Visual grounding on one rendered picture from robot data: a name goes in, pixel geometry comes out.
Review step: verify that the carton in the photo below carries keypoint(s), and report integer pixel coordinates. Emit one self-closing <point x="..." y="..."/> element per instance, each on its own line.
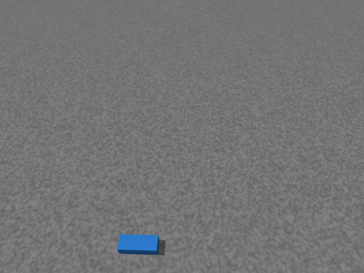
<point x="138" y="244"/>

